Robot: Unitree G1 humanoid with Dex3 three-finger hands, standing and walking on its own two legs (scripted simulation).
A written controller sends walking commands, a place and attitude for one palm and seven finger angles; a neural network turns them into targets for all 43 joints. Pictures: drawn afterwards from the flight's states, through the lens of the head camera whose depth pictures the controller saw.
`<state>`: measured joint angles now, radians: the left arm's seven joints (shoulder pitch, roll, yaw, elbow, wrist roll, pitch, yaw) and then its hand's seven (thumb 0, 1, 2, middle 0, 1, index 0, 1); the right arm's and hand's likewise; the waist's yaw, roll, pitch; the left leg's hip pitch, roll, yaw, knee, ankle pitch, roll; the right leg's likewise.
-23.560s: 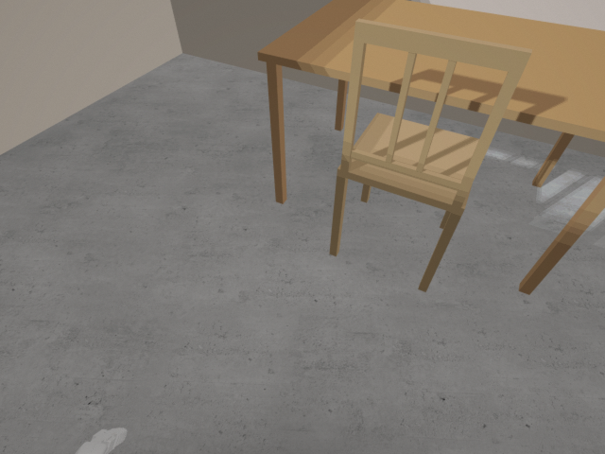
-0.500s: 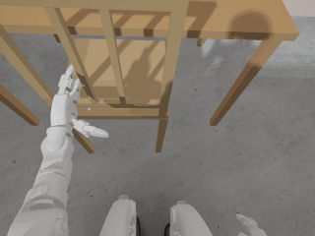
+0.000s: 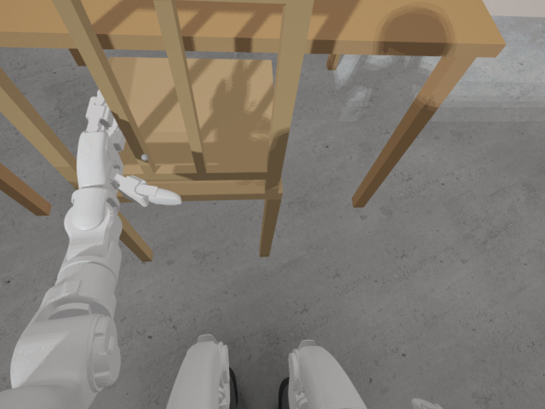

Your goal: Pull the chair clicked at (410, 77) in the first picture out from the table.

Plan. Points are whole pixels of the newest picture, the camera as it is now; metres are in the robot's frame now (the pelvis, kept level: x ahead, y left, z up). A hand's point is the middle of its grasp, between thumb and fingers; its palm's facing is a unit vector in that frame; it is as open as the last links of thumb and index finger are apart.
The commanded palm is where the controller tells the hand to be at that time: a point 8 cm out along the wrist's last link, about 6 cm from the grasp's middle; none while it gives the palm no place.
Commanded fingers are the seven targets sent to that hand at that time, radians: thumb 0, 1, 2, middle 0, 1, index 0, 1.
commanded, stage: push the fingers through the gap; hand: left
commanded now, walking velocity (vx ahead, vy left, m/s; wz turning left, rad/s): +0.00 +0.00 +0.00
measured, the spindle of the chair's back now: (119, 107) +0.53 +0.20 +0.07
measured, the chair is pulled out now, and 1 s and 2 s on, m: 0.00 0.00 0.01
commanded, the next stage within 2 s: hook a spindle and tug to test in 0.72 s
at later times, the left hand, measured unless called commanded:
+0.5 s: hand (146, 137) +0.50 +0.17 +0.03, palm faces +0.04 -1.00 -0.04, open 16.9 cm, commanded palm +0.48 +0.21 +0.03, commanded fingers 0.00 -0.50 0.30 -0.06 -0.08 -0.06 -0.08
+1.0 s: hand (147, 139) +0.50 +0.17 +0.03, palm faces +0.04 -1.00 -0.03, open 16.6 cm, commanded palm +0.48 +0.21 +0.03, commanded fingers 0.00 -0.50 0.30 -0.24 -0.63 -0.24 -0.63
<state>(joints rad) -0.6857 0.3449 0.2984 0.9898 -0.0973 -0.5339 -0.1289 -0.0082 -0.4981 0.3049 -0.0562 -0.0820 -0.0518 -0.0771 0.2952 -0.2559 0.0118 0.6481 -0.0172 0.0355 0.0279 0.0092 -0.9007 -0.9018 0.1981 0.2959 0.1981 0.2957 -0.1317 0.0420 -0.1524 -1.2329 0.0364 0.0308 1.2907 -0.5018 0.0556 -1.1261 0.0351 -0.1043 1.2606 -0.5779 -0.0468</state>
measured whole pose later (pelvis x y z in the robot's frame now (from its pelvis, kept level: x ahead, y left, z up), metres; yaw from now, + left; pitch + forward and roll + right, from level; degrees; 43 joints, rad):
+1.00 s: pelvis +0.01 +0.00 +0.00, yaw -1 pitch +27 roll -4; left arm -0.80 0.38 0.34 1.08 -0.07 -0.53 -0.12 -0.01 -0.50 0.30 -0.10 -0.22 -0.10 -0.21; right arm 0.31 -0.25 0.02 0.63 -0.03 0.09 0.05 0.01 -0.90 -0.90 0.20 0.30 0.20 0.30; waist -0.16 0.04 -0.15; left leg -1.27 0.04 0.02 1.30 -0.51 0.06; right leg -1.15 0.04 -0.11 1.25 -0.58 -0.04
